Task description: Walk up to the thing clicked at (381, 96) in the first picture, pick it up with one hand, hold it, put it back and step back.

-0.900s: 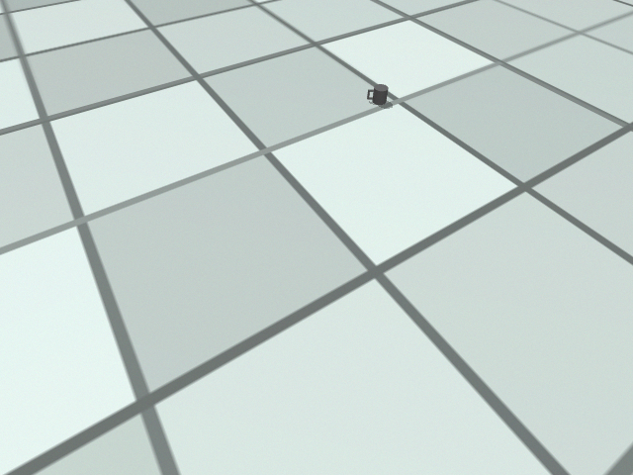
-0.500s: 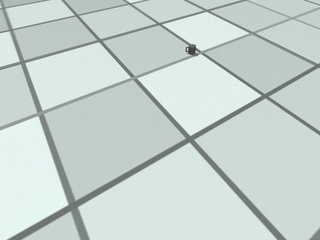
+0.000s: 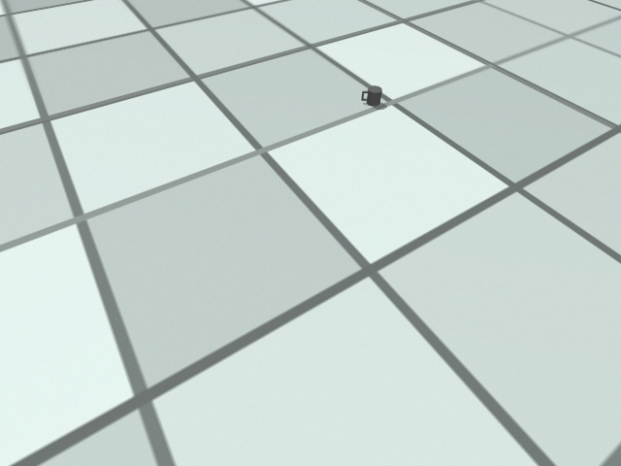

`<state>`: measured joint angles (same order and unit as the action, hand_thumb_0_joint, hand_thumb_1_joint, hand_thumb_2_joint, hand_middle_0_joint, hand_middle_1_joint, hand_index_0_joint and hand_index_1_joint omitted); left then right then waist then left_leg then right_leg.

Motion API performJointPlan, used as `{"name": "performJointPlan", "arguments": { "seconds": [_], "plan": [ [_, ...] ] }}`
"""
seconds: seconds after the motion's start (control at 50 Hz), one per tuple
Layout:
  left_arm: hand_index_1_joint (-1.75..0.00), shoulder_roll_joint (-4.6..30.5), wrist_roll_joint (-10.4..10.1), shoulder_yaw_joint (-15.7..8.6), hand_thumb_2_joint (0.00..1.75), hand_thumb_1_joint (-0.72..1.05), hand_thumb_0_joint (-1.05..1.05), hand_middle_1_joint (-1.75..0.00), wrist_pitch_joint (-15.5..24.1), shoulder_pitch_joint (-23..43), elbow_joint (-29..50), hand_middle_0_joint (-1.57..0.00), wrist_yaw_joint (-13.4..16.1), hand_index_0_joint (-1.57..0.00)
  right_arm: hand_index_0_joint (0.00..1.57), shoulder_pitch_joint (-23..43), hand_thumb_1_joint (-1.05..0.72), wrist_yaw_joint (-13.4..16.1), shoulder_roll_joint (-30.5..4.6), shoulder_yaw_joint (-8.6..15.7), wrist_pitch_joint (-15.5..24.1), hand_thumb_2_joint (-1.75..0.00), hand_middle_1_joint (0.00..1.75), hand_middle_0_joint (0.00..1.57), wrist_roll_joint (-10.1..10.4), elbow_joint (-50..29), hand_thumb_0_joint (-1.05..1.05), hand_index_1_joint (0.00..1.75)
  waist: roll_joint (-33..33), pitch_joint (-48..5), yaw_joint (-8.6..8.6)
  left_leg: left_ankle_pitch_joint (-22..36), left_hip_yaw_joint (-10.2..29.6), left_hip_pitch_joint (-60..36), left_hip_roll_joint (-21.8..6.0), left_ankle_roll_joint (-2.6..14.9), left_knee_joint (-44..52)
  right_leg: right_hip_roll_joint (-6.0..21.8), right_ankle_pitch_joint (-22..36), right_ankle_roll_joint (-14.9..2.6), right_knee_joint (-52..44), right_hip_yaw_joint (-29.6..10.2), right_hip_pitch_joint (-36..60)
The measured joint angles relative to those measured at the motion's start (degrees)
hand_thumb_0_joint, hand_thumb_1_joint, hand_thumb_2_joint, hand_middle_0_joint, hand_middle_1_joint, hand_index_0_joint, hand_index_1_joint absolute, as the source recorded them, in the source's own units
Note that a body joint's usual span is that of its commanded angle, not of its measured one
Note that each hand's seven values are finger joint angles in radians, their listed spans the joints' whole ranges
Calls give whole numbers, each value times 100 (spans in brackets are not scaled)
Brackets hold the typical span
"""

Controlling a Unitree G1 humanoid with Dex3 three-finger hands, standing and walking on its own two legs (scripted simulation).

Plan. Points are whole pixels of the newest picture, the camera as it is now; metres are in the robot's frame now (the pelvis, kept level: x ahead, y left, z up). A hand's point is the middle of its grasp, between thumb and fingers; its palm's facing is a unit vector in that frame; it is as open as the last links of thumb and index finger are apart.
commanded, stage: stand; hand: left
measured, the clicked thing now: (371, 96) +2.21 -0.37 -0.74
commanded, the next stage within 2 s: walk up in 0.22 s
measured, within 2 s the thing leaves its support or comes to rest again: neither
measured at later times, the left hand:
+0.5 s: hand (138, 421) +0.20 +0.25 -0.11, palm faces -0.26 -0.85 -0.46, open 7.4 cm
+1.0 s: hand (227, 268) +0.51 +0.18 -0.16, palm faces -0.53 -0.71 -0.46, open 7.4 cm
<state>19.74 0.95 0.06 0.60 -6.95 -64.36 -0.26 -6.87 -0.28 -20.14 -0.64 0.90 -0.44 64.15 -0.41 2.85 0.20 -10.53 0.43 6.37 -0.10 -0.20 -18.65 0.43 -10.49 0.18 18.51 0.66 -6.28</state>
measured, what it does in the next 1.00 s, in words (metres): walks ahead, turning right: right foot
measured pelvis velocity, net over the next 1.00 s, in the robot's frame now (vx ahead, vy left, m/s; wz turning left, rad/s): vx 0.36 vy -0.08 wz -0.61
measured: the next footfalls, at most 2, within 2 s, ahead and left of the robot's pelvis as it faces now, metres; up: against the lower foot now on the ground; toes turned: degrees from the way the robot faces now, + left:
right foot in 0.56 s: +0.14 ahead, -0.23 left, +0.00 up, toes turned -30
left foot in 1.02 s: +0.60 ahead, -0.06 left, +0.00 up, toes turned -34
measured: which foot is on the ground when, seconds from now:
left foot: down 0.00-0.56, up 0.58-1.00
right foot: down 0.00-0.28, up 0.30-0.54, down 0.56-1.00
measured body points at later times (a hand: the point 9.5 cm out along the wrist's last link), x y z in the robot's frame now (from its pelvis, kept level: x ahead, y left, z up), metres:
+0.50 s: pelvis +0.06 -0.03 -0.02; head +0.03 -0.07 +0.43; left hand +0.22 +0.30 -0.08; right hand +0.08 -0.39 -0.13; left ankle +0.00 +0.12 -0.75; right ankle +0.09 -0.19 -0.72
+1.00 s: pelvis +0.36 -0.08 -0.04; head +0.36 -0.10 +0.41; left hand +0.53 +0.21 -0.13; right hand +0.33 -0.45 -0.11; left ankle +0.57 -0.05 -0.74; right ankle +0.11 -0.20 -0.75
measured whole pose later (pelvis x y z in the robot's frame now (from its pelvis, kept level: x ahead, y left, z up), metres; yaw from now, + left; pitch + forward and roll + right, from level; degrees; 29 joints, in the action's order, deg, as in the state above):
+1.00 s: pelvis +0.36 -0.08 -0.04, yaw -35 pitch +0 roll -3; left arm 24.2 0.9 -1.7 5.8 -24.9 -54.8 0.2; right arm -4.0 -11.1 -29.0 4.5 -0.4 -2.7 43.8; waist -5.8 0.8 1.8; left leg -6.9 2.0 33.3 -5.7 -2.0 -37.6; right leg 6.7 -26.2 3.3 25.1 -5.7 0.0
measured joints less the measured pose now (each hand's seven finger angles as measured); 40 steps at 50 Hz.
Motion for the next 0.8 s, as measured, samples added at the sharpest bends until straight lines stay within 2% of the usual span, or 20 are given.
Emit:
{"name": "performJointPlan", "arguments": {
  "seconds": [0.22, 0.28, 0.3, 0.34, 0.36, 0.4, 0.48, 0.54, 0.56, 0.58, 0.6, 0.64, 0.66, 0.72, 0.8],
  "plan": [
    [-30, -2, -4, 18, 89, 90, 0, -30, 8, -9, 9, -21, 4, -21, 20, 12, -90, 1, -7, -14, 2, -90, 30, 20, 0, -8, 1, 30, -13, -2, 7, -12, 10, 3, 7, 3, -3, 7, -16, 5, 2, 10, 2],
    [-30, 64, 11, -114, 89, 90, 0, -30, 16, -375, 312, -21, -239, -21, 21, 19, -90, -311, -94, 228, 36, -90, 30, 21, -133, -371, 1, 30, 3, -175, 75, -1057, -360, 293, -26, 201, -587, -17, -534, -61, 598, -313, -457],
    [-30, 95, 17, -150, 89, 90, 0, -30, -12, -491, 341, -21, -298, -21, 21, 28, -90, -381, -145, 303, 97, -90, 30, 21, -146, -544, 1, 30, -5, -239, 53, -1070, -514, 318, -36, 245, -602, 22, -790, -83, 947, -328, -699],
    [-30, 148, 49, -180, 89, 90, 1, -30, -80, -589, 302, -21, -360, -21, 21, 52, -90, -450, -269, 441, 217, -90, 30, 21, -144, -866, 1, 30, -134, -298, -40, -612, -801, 274, -157, 232, -483, 108, -1203, -145, 2004, -100, -1348],
    [-30, 204, 59, -183, 89, 90, 1, -30, -97, -596, 287, -21, -393, -21, 21, 40, -90, -455, -318, 492, 255, -90, 30, 21, -139, -977, 1, 30, -177, -309, -90, -471, -920, 201, -205, 188, -418, 189, -1269, -156, 2467, 4, -1638],
    [-30, 338, 41, -229, 89, 90, 1, -30, -115, -598, 332, -21, -481, -21, 21, -30, -90, -473, -422, 551, 272, -90, 30, 21, -138, -1056, 1, 30, -215, -369, -112, -548, -1144, -30, -261, 89, -289, 423, -1202, -121, 2994, 162, -2063],
    [-30, 601, -14, -350, 89, 90, 1, -30, -21, -612, 535, -21, -649, -21, 21, -146, -90, -585, -759, 636, 191, -90, 30, 21, -169, -1001, 1, 30, -409, -496, -67, -962, -1504, -520, -456, -55, -364, 859, -762, -17, 2839, 423, -2242],
    [-30, 845, -41, -433, 89, 90, 1, -30, 54, -647, 624, -21, -624, -21, 21, -203, -90, -654, -951, 682, 142, -90, 30, 21, -203, -985, 1, 30, -480, -643, -56, -1541, -1708, -735, -625, -114, -875, 1041, -548, -70, 2585, 642, -2030],
    [-30, 953, -44, -461, 89, 90, 1, -30, 105, -673, 668, -21, -597, -21, 21, -227, -90, -664, -987, 689, 122, -90, 30, 21, -214, -996, 1, 30, -470, -712, -61, -1839, -1729, -696, -705, -52, -1239, 1037, -557, -118, 2406, 701, -1878],
    [-30, 1010, -36, -508, 89, 90, 1, -30, 194, -661, 707, -21, -530, -21, 21, -223, -90, -667, -1049, 695, 94, -90, 30, 21, -231, -1005, 1, 30, -549, -750, -13, -2087, -1562, -475, -837, 50, -1915, 937, -710, -56, 2535, 730, -1887],
    [-30, 1000, -20, -549, 89, 90, 1, -30, 283, -649, 792, -20, -436, -20, 20, -178, -90, -664, -1119, 697, 49, -90, 30, 21, -238, -1006, 1, 30, -693, -726, 58, -2236, -1172, -92, -890, 94, -2836, 787, -929, -31, 2838, 766, -1974],
    [-30, 856, -50, -526, 89, 90, 0, -30, 394, -741, 920, -20, -254, -20, 20, -35, -90, -681, -1175, 652, -31, -90, 30, 20, -200, -998, 1, 30, -900, -673, 205, -2230, -352, 761, -578, 35, -4344, 533, -1154, -49, 2999, 765, -1946],
    [-30, 738, -60, -465, 89, 90, 0, -30, 403, -819, 935, -20, -190, -20, 20, 57, -90, -703, -1173, 608, -39, -90, 30, 20, -172, -1010, 1, 30, -1006, -618, 215, -2077, -110, 1158, -457, 4, -4776, 423, -1151, -70, 2833, 786, -1776],
    [-30, 405, -90, -273, 89, 90, 0, -30, 423, -1119, 877, -20, -66, -20, 20, 314, -91, -783, -1022, 455, 14, -90, 30, 20, -141, -1183, 2, 30, -1111, -386, 228, -1364, 44, 2155, -392, -42, -4886, 208, -940, -16, 2024, 660, -1093],
    [-30, 159, -93, -120, 89, 90, 0, -30, 490, -1516, 755, -21, -41, -21, 20, 426, -91, -1008, -722, 313, -9, -90, 30, 20, -167, -1617, 1, 30, -853, -177, 289, -397, 139, 3036, -531, -116, -3929, 190, -723, 59, 1000, 205, -288]
  ]
}}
